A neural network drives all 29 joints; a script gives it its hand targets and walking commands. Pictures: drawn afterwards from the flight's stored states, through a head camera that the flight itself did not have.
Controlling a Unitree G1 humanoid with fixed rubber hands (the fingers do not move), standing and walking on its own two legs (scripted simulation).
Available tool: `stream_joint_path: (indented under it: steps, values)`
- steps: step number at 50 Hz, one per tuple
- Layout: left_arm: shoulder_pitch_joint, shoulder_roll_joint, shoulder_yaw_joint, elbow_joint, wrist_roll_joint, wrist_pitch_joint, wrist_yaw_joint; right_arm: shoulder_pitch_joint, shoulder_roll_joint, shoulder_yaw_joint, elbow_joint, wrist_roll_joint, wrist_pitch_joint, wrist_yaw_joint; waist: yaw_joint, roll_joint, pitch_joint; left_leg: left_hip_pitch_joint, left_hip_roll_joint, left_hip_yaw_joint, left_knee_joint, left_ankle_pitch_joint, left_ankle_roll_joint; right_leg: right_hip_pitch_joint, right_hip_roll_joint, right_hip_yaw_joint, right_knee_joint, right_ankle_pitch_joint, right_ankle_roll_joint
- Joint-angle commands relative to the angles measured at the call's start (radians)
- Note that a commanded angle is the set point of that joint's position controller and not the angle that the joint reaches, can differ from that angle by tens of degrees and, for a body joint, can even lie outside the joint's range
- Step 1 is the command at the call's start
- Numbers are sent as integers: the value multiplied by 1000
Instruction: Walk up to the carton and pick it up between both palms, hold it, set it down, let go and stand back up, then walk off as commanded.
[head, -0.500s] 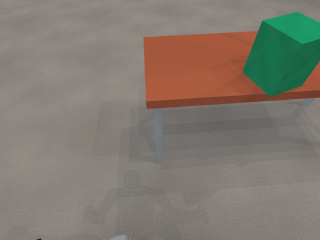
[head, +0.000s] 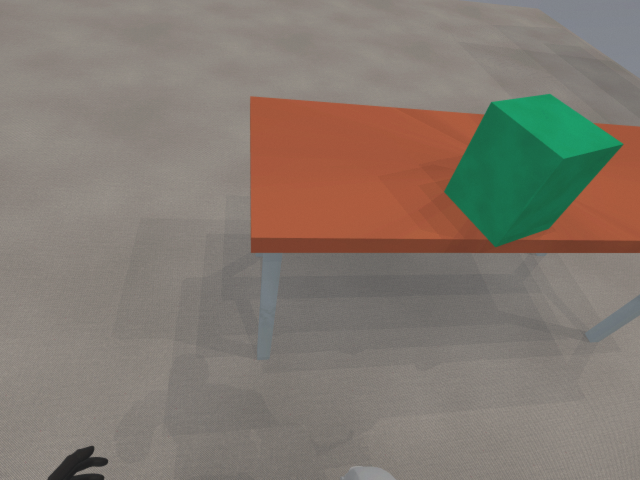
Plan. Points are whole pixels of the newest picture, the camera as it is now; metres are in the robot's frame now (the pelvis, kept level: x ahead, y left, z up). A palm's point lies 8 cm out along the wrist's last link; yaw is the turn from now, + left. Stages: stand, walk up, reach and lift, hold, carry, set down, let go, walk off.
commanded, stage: walk up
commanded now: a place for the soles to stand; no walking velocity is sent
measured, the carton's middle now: (522, 171) +0.72 -0.45 +0.01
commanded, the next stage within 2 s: none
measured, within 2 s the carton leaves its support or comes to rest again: neither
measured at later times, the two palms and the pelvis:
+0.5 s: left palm (99, 466) +0.16 +0.26 -0.10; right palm out of the picture +0.11 -0.41 -0.09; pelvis +0.08 -0.06 -0.01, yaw -3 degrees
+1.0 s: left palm (206, 376) +0.27 +0.16 -0.09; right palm out of the picture +0.13 -0.51 -0.10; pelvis +0.14 -0.16 -0.02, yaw -6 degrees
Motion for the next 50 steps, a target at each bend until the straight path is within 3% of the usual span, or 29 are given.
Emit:
stream_joint_path:
  steps: [1,4,5,6,7,8,9,10,12,13,19,20,22,23,24,25,26,27,29,34,40,42,43,44,45,46,47,48,50]
  values:
    - [-53,155,63,-81,22,-3,-6,-2,-341,-112,-81,-16,-12,-17,-51,372,26,116,239,-92,-227,-1,174,-107,-82,-54,-226,-99,55]
    - [55,164,85,-47,32,-15,6,-83,-333,-104,-89,-22,1,-10,20,342,-84,56,216,-53,-63,49,155,122,-63,-93,-425,-103,22]
    - [152,162,90,7,32,-27,13,-113,-306,-94,-88,-16,10,-9,69,253,-114,-48,180,0,66,-18,126,264,-27,-151,-503,34,24]
    - [216,215,108,49,47,-35,27,-70,-227,-72,-78,-20,25,-8,95,25,-143,-184,85,33,321,-118,99,423,33,-142,-508,31,31]
    - [247,281,124,33,57,-34,44,-46,-135,-37,-81,-24,34,-12,115,-189,-76,-410,-5,33,482,-369,70,443,-50,77,-605,-128,-8]
    - [177,321,124,-14,57,-34,53,-58,-124,-23,-88,-19,45,-17,99,-228,7,-544,-78,-2,633,-389,27,304,-177,408,-772,-480,-55]
    - [74,349,124,-47,46,-26,50,-71,-214,-48,-73,-3,51,-25,74,-172,33,-468,-60,-91,627,-308,27,155,-242,553,-917,-712,-118]
    - [28,334,119,-63,33,-24,47,-58,-281,-64,-49,-1,49,-22,52,-146,81,-456,-29,-105,602,-268,34,149,-239,525,-894,-696,-149]
    - [39,231,85,-65,25,-37,52,-55,-240,-55,-23,0,40,-12,50,-87,98,-443,9,-121,534,-155,32,181,-127,339,-750,-357,-160]
    - [69,217,78,-73,18,-43,54,-33,-220,-49,-25,-2,29,-8,56,-124,87,-426,-1,-98,485,-153,23,215,-120,288,-708,-211,-194]
    - [120,214,73,-98,30,-38,52,-47,-204,-49,-19,-13,9,-12,81,-111,-39,-342,-75,-48,220,-209,2,363,-112,245,-565,166,-258]
    - [129,205,69,-99,22,-35,52,-29,-192,-39,-24,-11,1,-16,74,-110,-56,-319,-88,-35,162,-195,6,356,-116,246,-527,240,-264]
    - [39,197,63,-116,21,-26,51,106,-175,-46,23,-13,-15,-24,-14,-23,-96,-37,-135,29,-36,22,21,199,-76,126,-388,295,-215]
    - [-7,165,55,-131,19,-27,48,198,-199,-63,51,-16,-22,-29,-71,15,-150,163,-108,6,-105,147,23,105,-41,52,-264,266,-158]
    - [-21,117,33,-150,11,-33,49,290,-262,-90,56,-28,-25,-39,-120,138,-204,341,19,-152,-140,172,57,-37,-6,-1,-125,216,-94]
    - [-19,58,16,-156,14,-34,56,304,-353,-111,56,-49,-26,-47,-115,315,-208,469,266,-473,-169,130,125,-292,93,-37,-7,-158,-30]
    - [-24,123,27,-141,33,-11,62,213,-395,-124,22,-30,-20,-52,-75,239,-123,333,407,-643,-249,-145,210,-366,14,24,88,-229,-10]
    - [-1,196,52,-120,42,7,49,124,-393,-117,-6,-12,-20,-47,-55,169,-60,242,427,-661,-294,-342,252,-348,-42,54,108,-200,3]
    - [1,192,63,-92,40,2,35,49,-349,-100,-31,-9,-20,-41,-16,204,56,122,331,-482,-275,-224,219,-313,-58,22,109,-147,20]
    - [-23,156,64,-72,35,5,19,116,-331,-96,-53,-12,-19,-28,-51,341,-19,133,191,-199,-176,193,180,-166,-53,-67,-15,-82,36]
    - [-104,158,70,-93,33,1,16,90,-349,-104,-76,-10,-14,-32,-64,340,-26,120,260,-224,-106,269,202,-116,-73,-74,-171,-124,33]
    - [-66,152,83,-86,32,-8,15,31,-355,-103,-87,-21,-3,-30,-19,361,-53,65,246,-169,-57,240,187,6,-59,-95,-318,-165,9]
    - [42,152,87,-43,33,-19,21,-28,-349,-99,-98,-14,5,-30,48,318,-104,-3,216,-125,45,219,159,156,-60,-109,-466,-17,5]
    - [167,188,105,22,40,-29,33,-57,-270,-76,-96,-15,20,-29,109,143,-133,-121,117,-45,321,105,117,336,-6,-104,-560,8,19]
    - [196,267,119,40,56,-32,52,-25,-138,-26,-86,-13,30,-30,128,-161,-79,-363,-7,-8,510,-274,75,418,-74,57,-611,-30,29]
    - [133,311,119,-15,65,-35,59,0,-113,-10,-100,-6,37,-39,96,-219,-39,-565,-134,-57,619,-401,27,381,-201,372,-718,-201,-14]
    - [50,336,127,-44,52,-28,60,5,-188,-28,-89,-7,44,-46,87,-162,-16,-540,-96,-111,643,-311,34,283,-250,446,-835,-531,-65]
    - [17,344,134,-52,39,-25,58,7,-250,-49,-58,-1,47,-46,74,-153,16,-501,-79,-160,644,-278,50,233,-261,504,-889,-643,-87]
    - [-11,235,97,-59,28,-31,60,1,-246,-49,-20,-1,40,-29,52,-100,97,-482,-29,-151,584,-144,39,201,-155,294,-761,-379,-92]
